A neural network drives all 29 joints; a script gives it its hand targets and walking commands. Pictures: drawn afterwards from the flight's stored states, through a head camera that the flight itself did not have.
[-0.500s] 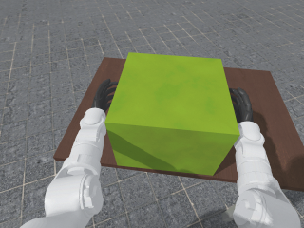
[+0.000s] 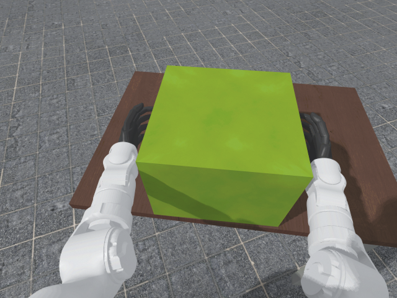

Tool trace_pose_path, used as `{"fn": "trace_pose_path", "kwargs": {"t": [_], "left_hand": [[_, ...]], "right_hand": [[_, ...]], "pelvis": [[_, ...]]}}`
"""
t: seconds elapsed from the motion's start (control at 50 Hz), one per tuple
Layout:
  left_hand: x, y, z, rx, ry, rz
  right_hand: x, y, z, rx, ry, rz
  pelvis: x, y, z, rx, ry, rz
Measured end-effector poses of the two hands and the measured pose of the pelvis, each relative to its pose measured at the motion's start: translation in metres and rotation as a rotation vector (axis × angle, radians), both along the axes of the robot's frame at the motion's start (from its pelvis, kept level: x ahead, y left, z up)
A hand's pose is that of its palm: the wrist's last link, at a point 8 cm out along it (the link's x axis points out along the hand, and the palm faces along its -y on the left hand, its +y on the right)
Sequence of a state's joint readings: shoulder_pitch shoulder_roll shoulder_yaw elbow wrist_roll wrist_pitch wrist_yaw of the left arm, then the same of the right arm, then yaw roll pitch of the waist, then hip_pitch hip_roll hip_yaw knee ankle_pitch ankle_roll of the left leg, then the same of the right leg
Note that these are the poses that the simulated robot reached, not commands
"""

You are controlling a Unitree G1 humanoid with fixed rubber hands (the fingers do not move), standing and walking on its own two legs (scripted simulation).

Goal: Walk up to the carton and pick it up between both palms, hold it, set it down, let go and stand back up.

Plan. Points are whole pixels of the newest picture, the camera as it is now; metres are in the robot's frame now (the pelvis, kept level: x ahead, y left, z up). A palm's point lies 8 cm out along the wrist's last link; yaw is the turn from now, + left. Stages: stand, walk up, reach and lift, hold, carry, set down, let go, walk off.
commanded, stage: set down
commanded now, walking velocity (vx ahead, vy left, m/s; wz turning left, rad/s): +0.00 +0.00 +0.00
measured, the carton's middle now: (221, 144) +0.46 -0.02 +0.03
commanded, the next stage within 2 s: none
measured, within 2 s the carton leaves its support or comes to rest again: neither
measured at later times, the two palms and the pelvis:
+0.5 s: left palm (133, 141) +0.44 +0.17 +0.06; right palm (313, 159) +0.40 -0.21 +0.06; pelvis +0.00 +0.00 -0.01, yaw -2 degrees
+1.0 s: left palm (118, 143) +0.44 +0.21 +0.06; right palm (349, 150) +0.41 -0.28 +0.08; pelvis -0.04 -0.01 -0.04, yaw -2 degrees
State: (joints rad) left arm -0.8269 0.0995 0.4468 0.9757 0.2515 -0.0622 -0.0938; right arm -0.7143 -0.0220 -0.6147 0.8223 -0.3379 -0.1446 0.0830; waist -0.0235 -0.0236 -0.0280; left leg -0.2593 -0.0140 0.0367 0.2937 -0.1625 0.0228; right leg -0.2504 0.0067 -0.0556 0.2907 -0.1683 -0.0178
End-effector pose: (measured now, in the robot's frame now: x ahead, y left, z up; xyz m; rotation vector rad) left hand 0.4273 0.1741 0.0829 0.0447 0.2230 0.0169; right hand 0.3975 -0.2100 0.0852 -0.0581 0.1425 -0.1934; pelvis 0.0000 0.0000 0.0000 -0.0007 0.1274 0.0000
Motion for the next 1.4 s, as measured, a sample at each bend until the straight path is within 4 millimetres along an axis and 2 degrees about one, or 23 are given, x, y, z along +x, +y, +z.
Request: {"fn": "trace_pose_path", "kwargs": {"t": [0.36, 0.5, 0.6, 0.7, 0.88, 1.02, 1.22, 1.4], "left_hand": [[0.002, 0.001, -0.003, 0.019, 0.023, 0.005], [0.013, -0.001, -0.018, 0.035, 0.074, 0.033], [0.02, -0.002, -0.025, 0.038, 0.071, 0.037], [0.019, 0.003, -0.031, 0.041, 0.058, 0.044], [0.01, 0.029, -0.039, 0.044, 0.047, 0.082], [0.012, 0.035, -0.021, 0.038, 0.022, 0.087], [0.022, 0.031, 0.033, 0.027, -0.015, 0.078], [0.021, 0.042, 0.069, 0.022, -0.009, 0.089]], "right_hand": [[0.001, 0.0, -0.002, 0.003, 0.006, 0.001], [0.006, -0.004, -0.029, 0.032, 0.149, 0.007], [0.012, -0.007, -0.038, 0.024, 0.165, -0.001], [0.018, -0.021, -0.036, 0.02, 0.133, -0.021], [0.016, -0.062, -0.023, 0.016, 0.102, -0.047], [0.016, -0.072, -0.006, 0.032, 0.096, -0.032], [0.023, -0.058, 0.033, 0.057, 0.072, -0.009], [0.022, -0.058, 0.07, 0.067, 0.063, -0.022]], "pelvis": [[-0.001, 0.001, -0.001, -0.001, 0.005, -0.013], [-0.003, 0.002, -0.008, -0.015, 0.131, -0.031], [-0.006, 0.001, -0.017, -0.026, 0.206, -0.037], [-0.012, 0.0, -0.024, -0.028, 0.245, -0.041], [-0.028, -0.008, -0.032, -0.018, 0.301, -0.038], [-0.04, -0.015, -0.037, -0.01, 0.331, -0.026], [-0.045, -0.019, -0.034, -0.012, 0.297, -0.011], [-0.041, -0.017, -0.023, -0.014, 0.233, 0.0]]}}
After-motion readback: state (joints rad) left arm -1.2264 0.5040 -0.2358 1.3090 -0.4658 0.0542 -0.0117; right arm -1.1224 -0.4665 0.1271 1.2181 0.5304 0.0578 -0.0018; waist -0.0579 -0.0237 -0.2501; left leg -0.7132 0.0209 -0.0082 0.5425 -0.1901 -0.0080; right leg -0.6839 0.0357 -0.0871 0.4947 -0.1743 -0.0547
